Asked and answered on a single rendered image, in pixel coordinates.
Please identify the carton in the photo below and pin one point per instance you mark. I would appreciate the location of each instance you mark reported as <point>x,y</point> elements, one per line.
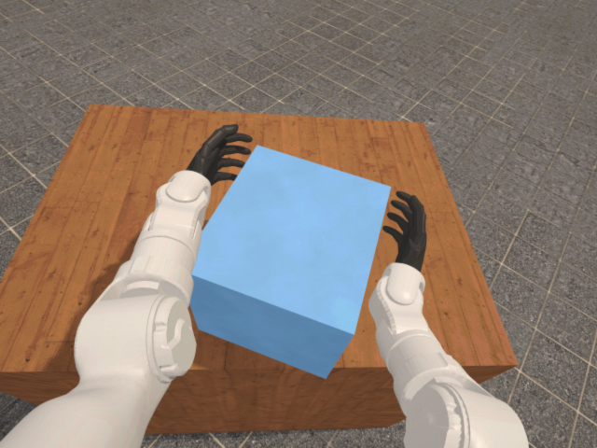
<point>284,260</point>

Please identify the left robot upper arm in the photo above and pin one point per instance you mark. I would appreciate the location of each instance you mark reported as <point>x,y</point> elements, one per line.
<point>128,351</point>

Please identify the robot left hand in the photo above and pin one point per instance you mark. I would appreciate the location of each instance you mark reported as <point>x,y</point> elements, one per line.
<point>208,159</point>

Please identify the pedestal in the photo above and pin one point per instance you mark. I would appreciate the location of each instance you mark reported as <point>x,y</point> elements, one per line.
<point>92,213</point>

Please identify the robot right hand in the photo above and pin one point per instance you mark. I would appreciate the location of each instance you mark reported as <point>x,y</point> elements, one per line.
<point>412,243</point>

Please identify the left robot forearm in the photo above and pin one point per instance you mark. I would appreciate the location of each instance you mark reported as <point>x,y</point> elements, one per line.
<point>167,248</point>

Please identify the right robot forearm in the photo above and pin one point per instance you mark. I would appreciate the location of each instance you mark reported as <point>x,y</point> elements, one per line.
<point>410,350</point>

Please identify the right robot upper arm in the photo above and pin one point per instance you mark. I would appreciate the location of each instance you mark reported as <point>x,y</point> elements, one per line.
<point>441,415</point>

